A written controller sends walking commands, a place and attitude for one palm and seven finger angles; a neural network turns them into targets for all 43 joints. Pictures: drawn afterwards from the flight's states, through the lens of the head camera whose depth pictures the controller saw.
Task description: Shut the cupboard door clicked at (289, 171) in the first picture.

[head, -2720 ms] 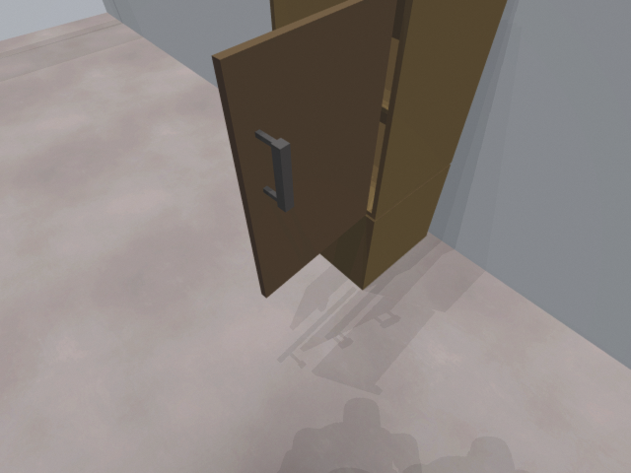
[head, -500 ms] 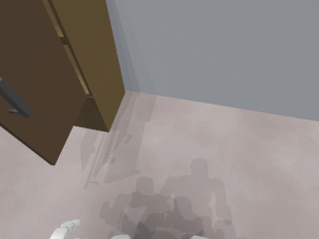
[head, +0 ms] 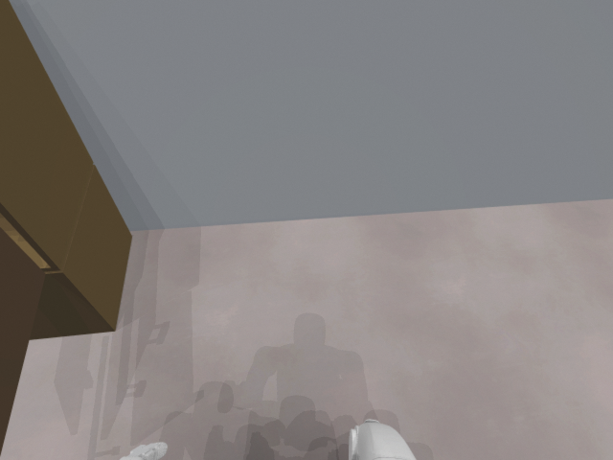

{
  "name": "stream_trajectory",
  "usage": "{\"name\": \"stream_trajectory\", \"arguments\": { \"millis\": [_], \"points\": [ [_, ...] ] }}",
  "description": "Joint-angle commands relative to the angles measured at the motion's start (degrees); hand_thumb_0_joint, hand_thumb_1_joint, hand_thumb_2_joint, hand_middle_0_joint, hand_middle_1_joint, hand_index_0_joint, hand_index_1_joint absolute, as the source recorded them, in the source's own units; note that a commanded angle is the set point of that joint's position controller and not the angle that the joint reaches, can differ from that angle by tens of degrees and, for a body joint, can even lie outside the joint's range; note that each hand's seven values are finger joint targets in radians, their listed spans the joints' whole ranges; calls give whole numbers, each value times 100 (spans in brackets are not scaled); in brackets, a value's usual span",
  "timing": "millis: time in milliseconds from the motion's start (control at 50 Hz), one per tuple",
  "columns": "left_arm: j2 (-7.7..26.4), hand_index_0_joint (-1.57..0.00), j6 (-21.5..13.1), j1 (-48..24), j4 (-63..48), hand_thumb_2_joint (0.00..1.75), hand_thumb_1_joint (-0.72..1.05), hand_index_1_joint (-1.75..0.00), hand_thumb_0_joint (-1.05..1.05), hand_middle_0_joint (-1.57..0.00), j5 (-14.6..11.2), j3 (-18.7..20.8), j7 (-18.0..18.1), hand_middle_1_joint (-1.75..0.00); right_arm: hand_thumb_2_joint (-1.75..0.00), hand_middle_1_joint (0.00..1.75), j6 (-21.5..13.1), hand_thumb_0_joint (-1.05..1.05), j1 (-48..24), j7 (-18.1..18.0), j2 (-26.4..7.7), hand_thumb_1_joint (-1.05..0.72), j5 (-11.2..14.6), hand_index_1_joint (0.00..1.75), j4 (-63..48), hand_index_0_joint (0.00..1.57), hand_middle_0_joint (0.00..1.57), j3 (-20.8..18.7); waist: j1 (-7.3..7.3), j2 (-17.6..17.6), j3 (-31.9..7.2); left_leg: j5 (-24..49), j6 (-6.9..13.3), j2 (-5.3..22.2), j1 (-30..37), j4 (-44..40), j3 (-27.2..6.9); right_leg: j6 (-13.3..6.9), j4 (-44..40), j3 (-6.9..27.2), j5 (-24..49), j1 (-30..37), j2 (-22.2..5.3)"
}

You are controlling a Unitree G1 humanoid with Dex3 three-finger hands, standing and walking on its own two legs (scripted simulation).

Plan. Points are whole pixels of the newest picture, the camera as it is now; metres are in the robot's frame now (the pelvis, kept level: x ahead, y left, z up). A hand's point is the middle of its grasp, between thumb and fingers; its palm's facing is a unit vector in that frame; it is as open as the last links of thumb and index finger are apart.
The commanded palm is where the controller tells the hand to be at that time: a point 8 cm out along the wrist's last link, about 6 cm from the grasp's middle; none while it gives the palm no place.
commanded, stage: walk to a spot facing it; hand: left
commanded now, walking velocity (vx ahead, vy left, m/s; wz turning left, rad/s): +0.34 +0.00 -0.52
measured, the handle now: out of the picture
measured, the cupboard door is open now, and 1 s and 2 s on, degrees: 94 94 94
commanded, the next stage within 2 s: turn to face it in 1.16 s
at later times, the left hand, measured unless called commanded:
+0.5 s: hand (265, 356) +0.29 +0.08 -0.16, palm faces -0.15 -0.96 -0.22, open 7.1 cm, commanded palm none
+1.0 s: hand (291, 258) +0.50 +0.05 -0.17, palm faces -0.23 -0.96 -0.18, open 7.3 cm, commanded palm none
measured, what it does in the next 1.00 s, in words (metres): walks ahead, turning right: right foot, then left foot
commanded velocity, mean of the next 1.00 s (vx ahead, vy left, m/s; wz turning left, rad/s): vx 0.37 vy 0.00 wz -0.19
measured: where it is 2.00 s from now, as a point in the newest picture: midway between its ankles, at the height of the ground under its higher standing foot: (375, 318)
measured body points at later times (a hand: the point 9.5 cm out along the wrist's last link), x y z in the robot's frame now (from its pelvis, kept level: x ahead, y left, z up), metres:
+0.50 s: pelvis +0.18 -0.09 +0.00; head +0.22 -0.11 +0.44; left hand +0.30 +0.13 -0.15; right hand +0.18 -0.34 -0.16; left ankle +0.25 +0.06 -0.69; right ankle +0.15 -0.16 -0.75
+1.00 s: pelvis +0.41 -0.12 +0.00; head +0.44 -0.13 +0.45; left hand +0.51 +0.10 -0.15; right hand +0.33 -0.36 -0.16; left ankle +0.39 +0.00 -0.75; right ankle +0.45 -0.28 -0.70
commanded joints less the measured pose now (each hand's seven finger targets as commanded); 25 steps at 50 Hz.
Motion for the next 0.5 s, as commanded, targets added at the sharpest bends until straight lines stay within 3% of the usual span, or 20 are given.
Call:
{"name": "stream_trajectory", "arguments": {
  "millis": [0, 60, 100, 140, 160, 180, 200, 220, 240, 260, 280, 300, 320, 340, 360, 380, 480],
  "points": [
    [-114, -20, -162, -925, -656, 90, 90, -30, 0, -20, -10, -74, -24, -30, -90, 30, -135, 0, 875, -57, -814, -90, 15, 30, 105, 20, 20, -192, -269, 934, 66, 2018, 471, 1345, 844, -939, -451, -3, -695, -172, 302, -858, -181],
    [-97, -20, -188, -1406, -746, 90, 90, -30, 0, -20, -19, -116, -12, -30, -90, 30, -89, 0, 1082, -33, -784, -90, -30, 30, 254, 20, 20, -206, -445, 1119, 252, 2088, 491, 1421, 812, -928, -192, -99, -1779, -405, 157, -435, -133],
    [-81, -20, -199, -1511, -732, 90, 90, -30, 0, -20, -20, -107, -7, -30, -90, 30, -61, 0, 1071, -28, -796, -90, -50, 30, 296, 20, 20, -203, -453, 1083, 291, 2363, 477, 1481, 687, -831, -40, -209, -2327, -553, 36, 85, 7],
    [60, -20, -239, -1076, -624, 90, 90, -30, 0, -20, -24, -70, 27, -30, -90, 30, -39, 0, 942, -9, -964, -90, -33, 30, 314, 20, 20, -232, -203, 1040, 10, 3472, 433, 1554, 666, -206, 134, -382, -2703, -725, -355, 1025, 255],
    [167, -20, -289, -514, -475, 90, 90, -30, 0, -20, -21, -42, 64, -30, -90, 30, -19, 0, 840, 8, -1007, -90, -5, 30, 299, 20, 20, -250, 67, 940, -330, 4095, 340, 1443, 605, 514, 257, -495, -3036, -841, -335, 1825, 454],
    [386, -20, -355, 537, -142, 90, 90, -30, 0, -20, -11, 51, 102, -30, -90, 30, -19, 0, 535, 28, -1047, -90, 62, 30, 227, 20, 20, -250, 600, 684, -826, 4003, 133, 1209, -94, 1698, 461, -621, -3443, -772, 64, 3441, 510],
    [1081, -20, -419, 1536, 132, 90, 90, -30, 0, -20, 10, 245, 196, -30, -90, 30, -33, 0, 429, 113, -735, -90, 195, 30, 61, 20, 20, -196, 1024, -563, -1534, 1790, -116, 679, -1848, 3431, 603, -1044, -3854, 862, -395, 5375, -803],
    [1560, -20, -403, 1952, 284, 90, 90, -30, 0, -20, -132, 345, 284, -30, -90, 30, -19, 0, 174, 72, -468, -90, 247, 30, -223, 20, 20, -184, 1006, -1443, -1754, -2043, -327, -106, -3245, 5251, 6, -1586, -4663, 3302, 494, 5821, -2217],
    [1589, -20, -352, 1528, 207, 90, 90, -30, 0, -20, -204, 305, 341, -30, -90, 30, 42, 0, -168, 74, -644, -90, 193, 30, -256, 20, 20, -251, 852, -641, -1113, -1672, -221, 214, -3421, 5701, -838, -1674, -5073, 3065, -250, 4648, -2256],
    [1170, -20, -348, 918, 50, 90, 90, -30, 0, -20, -188, 218, 373, -30, -90, 30, 77, 0, -353, 70, -586, -90, 162, 30, -233, 20, 20, -311, 532, -498, -624, -987, -201, 379, -3329, 5660, -1054, -1433, -5260, 2730, -786, 3773, -1947],
    [825, -20, -384, 508, -53, 90, 90, -30, 0, -20, -159, 97, 399, -30, -90, 30, 137, 0, -362, 85, -563, -90, 101, 30, -113, 20, 20, -307, 279, -486, -177, -518, -232, 572, -3035, 5252, -1137, -1214, -5438, 2037, -719, 2810, -1649],
    [580, -20, -426, 238, -127, 90, 90, -30, 0, -20, -119, 28, 417, -30, -90, 30, 205, 0, -177, 97, -471, -90, 57, 30, 5, 20, 20, -298, 31, -514, -27, -261, -275, 596, -2649, 4838, -1108, -1104, -5602, 1527, -500, 2269, -1389],
    [463, -20, -474, 133, -122, 90, 90, -30, 0, -20, -91, -1, 422, -30, -90, 30, 261, 0, 52, 119, -382, -90, 33, 30, 129, 20, 20, -280, -134, -520, -78, -100, -298, 541, -2391, 4472, -1038, -1034, -5658, 1137, -208, 2103, -1171],
    [403, -20, -521, 146, -71, 90, 90, -30, 0, -20, -78, -8, 422, -30, -90, 30, 288, 0, 182, 135, -338, -90, 24, 30, 193, 20, 20, -267, -218, -485, -190, -27, -312, 486, -2264, 4130, -985, -1042, -5644, 963, 60, 2147, -1030],
    [429, -20, -559, 207, 21, 90, 90, -30, 0, -20, -63, -6, 427, -30, -90, 30, 284, 0, 270, 156, -289, -90, 31, 30, 223, 20, 20, -268, -270, -449, -351, -6, -303, 423, -2104, 3770, -934, -1079, -5599, 852, 149, 2229, -946],
    [411, -20, -596, 310, 78, 90, 90, -30, 0, -20, -76, 4, 405, -30, -90, 30, 286, 0, 174, 175, -272, -90, 24, 30, 211, 20, 20, -274, -228, -334, -375, 114, -303, 344, -2161, 3555, -883, -1124, -5599, 814, 293, 2348, -868],
    [359, -20, -690, 861, 363, 90, 90, -30, 0, -20, -85, 17, 378, -30, -90, 30, 180, 0, -913, 253, -305, -90, 28, 30, -180, 20, 20, -288, 78, -310, -180, 287, -281, 224, -2651, 2369, -865, -1262, -5527, 961, 908, 3200, -978]
  ]
}}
